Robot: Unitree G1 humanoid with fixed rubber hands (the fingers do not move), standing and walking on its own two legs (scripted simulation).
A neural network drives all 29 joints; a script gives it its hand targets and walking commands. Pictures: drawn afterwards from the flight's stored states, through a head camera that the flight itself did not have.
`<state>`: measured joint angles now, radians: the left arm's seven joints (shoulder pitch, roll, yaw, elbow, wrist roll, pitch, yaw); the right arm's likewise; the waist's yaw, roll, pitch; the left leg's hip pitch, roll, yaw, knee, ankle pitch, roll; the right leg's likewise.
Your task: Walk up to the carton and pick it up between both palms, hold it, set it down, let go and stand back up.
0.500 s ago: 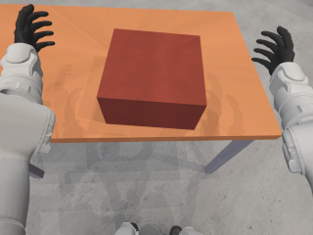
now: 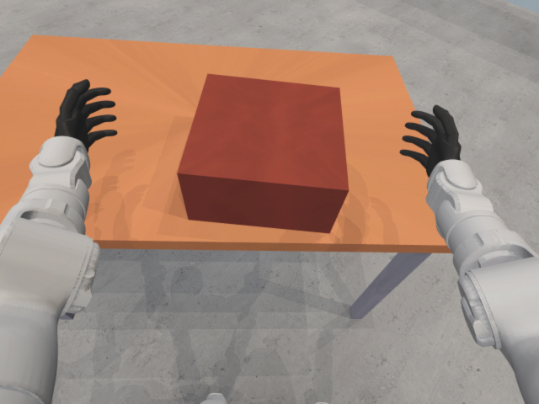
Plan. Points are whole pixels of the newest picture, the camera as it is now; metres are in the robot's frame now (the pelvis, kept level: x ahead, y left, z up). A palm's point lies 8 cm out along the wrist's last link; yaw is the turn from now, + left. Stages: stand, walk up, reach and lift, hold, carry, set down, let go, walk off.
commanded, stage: set down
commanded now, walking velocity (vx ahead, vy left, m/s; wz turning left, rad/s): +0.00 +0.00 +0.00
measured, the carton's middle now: (266, 151) +0.59 +0.02 -0.03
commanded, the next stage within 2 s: none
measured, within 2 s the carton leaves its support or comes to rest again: neither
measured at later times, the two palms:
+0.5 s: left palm (102, 178) +0.41 +0.27 +0.07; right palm (435, 205) +0.39 -0.23 +0.07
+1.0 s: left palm (79, 243) +0.33 +0.29 +0.03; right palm (431, 259) +0.31 -0.22 +0.04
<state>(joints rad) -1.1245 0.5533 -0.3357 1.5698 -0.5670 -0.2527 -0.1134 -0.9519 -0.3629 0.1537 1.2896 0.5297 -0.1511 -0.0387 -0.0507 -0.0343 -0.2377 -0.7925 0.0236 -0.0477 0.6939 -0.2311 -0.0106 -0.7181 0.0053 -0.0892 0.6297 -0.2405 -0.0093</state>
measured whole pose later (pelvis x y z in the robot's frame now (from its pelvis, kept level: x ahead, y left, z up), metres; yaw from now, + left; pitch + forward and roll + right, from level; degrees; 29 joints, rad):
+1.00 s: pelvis +0.03 +0.01 +0.02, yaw -1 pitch +2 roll -2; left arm -0.28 0.43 -0.03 0.90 -0.35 -0.34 -0.12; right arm -0.22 -0.25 0.11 0.85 0.43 -0.39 -0.09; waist 0.01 -0.02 -0.04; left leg -0.34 0.02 -0.01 0.61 -0.29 0.00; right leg -0.27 0.01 -0.03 0.51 -0.27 0.01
